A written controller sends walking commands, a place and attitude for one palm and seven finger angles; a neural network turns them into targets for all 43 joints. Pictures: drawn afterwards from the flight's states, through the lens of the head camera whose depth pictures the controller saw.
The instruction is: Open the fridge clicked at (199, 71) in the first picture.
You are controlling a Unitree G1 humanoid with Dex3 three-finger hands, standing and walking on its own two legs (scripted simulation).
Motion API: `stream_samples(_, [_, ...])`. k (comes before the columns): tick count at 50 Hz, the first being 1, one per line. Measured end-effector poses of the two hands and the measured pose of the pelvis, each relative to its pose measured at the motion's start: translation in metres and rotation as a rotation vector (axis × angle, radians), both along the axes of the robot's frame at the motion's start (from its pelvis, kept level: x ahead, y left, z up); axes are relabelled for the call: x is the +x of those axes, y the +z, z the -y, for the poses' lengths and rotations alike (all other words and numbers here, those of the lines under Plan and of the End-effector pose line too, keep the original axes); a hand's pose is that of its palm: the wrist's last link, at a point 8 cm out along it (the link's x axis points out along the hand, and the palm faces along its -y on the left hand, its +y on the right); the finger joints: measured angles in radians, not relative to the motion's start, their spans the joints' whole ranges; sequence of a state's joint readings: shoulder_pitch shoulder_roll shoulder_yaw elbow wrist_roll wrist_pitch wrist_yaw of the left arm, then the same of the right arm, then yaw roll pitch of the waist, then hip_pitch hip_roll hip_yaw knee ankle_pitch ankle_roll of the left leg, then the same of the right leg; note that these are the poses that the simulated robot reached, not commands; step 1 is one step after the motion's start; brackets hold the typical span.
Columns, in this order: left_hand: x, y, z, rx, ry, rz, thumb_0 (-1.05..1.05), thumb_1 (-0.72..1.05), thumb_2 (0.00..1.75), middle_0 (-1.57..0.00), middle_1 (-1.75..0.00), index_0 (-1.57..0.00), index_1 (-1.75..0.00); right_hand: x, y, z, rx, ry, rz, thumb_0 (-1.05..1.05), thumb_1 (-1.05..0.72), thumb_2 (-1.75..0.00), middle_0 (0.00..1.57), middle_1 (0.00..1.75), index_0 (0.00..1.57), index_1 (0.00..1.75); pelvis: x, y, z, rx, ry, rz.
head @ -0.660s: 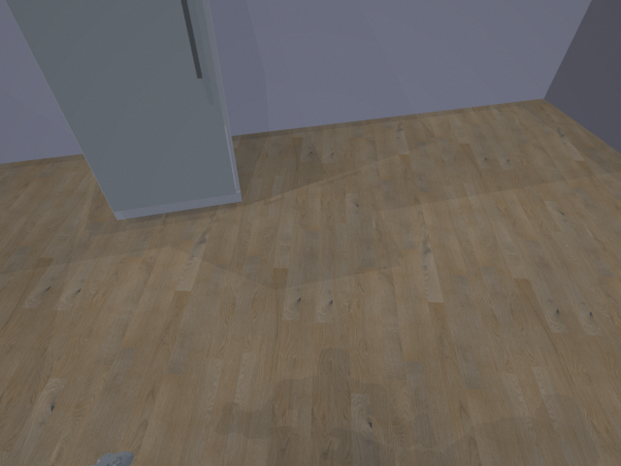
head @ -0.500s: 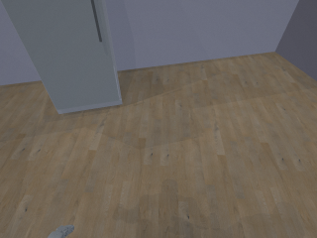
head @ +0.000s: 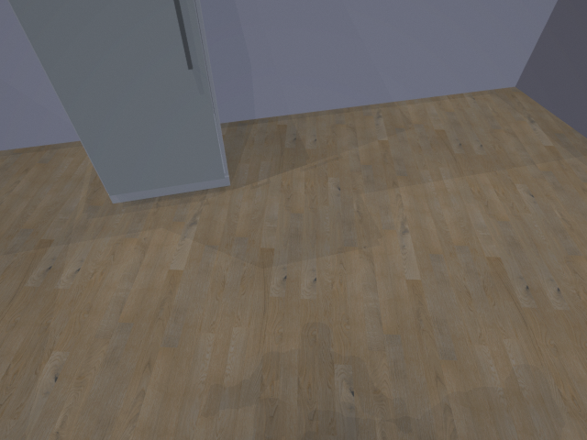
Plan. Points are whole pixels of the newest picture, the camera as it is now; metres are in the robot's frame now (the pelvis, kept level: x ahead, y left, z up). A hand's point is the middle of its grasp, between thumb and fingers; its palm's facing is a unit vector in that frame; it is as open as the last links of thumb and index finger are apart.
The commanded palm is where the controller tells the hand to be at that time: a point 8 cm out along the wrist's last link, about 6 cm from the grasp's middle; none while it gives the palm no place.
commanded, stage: stand and wait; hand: right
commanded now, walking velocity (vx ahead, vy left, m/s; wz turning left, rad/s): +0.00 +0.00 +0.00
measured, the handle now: (178, 11) +1.33 +0.46 +0.08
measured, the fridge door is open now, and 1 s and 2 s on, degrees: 0 0 0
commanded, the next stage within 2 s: look at it before walking up in 0.16 s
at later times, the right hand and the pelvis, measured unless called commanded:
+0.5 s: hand out of the picture +0.08 -0.24 -0.15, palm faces -0.03 +0.94 -0.33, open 7.4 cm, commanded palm none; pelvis +0.00 +0.00 +0.00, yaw +0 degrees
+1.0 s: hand out of the picture +0.07 -0.24 -0.16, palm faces -0.04 +0.94 -0.33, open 7.4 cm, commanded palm none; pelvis +0.00 +0.00 +0.00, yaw +2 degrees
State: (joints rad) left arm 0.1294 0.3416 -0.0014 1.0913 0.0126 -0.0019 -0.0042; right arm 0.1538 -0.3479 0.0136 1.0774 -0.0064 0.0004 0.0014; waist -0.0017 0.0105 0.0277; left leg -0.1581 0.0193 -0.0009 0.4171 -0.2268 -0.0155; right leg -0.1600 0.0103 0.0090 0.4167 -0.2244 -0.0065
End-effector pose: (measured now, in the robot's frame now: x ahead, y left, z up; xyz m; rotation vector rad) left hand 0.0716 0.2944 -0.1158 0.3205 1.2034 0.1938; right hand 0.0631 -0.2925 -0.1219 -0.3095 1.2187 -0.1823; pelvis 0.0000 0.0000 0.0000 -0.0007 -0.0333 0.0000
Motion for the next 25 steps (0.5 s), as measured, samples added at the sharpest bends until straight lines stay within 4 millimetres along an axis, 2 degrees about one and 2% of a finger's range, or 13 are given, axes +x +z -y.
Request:
stream_samples(16, [0.003, -0.001, 0.000, -0.012, 0.003, 0.007, 0.01, 0.90, 0.90, -0.21, -0.30, -0.20, -0.30, 0.013, 0.004, -0.005, -0.001, 0.013, 0.024, 0.00, -0.90, -0.90, 0.21, 0.30, 0.20, 0.30, 0.002, 0.001, -0.003, -0.002, 0.005, -0.001])
stream_samples(25, [0.007, 0.001, -0.002, -0.010, 0.000, 0.011, 0.01, 0.90, 0.90, -0.21, -0.30, -0.20, -0.30, 0.014, 0.004, -0.007, 0.002, 0.012, 0.024, 0.00, -0.90, -0.90, 0.21, 0.30, 0.20, 0.30, 0.003, 0.002, -0.005, -0.002, 0.004, -0.001])
